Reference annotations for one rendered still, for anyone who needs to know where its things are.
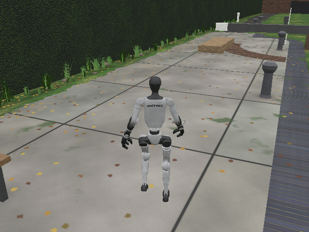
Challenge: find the robot left hand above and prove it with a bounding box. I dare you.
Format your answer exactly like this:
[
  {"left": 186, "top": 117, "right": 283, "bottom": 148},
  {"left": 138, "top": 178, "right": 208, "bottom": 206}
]
[{"left": 121, "top": 137, "right": 132, "bottom": 149}]

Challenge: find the humanoid robot head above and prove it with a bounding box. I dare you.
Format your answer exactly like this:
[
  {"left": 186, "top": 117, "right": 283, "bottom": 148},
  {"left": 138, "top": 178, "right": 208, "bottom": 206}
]
[{"left": 147, "top": 76, "right": 163, "bottom": 100}]

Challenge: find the left robot shin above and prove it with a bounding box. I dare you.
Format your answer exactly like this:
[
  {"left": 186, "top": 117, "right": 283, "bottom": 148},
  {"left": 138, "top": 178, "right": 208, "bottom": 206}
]
[{"left": 141, "top": 152, "right": 149, "bottom": 185}]

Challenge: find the robot right hand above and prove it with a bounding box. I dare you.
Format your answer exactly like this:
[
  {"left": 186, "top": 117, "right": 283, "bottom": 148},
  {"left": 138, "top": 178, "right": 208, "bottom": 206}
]
[{"left": 173, "top": 129, "right": 184, "bottom": 137}]

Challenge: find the right robot upper arm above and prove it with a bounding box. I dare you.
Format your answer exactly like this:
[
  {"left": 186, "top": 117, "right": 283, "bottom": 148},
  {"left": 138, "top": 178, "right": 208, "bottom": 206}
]
[{"left": 165, "top": 98, "right": 180, "bottom": 123}]

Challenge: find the right robot forearm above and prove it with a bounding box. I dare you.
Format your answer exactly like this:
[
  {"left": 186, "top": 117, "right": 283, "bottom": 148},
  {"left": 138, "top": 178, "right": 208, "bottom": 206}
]
[{"left": 175, "top": 116, "right": 183, "bottom": 131}]

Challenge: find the left robot forearm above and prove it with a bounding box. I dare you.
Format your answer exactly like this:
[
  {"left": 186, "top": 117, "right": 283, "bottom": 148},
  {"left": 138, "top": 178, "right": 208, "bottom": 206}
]
[{"left": 123, "top": 117, "right": 135, "bottom": 139}]

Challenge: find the left robot upper arm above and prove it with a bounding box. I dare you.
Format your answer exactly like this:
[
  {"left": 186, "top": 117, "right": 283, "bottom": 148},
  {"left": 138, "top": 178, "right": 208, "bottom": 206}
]
[{"left": 130, "top": 97, "right": 145, "bottom": 125}]

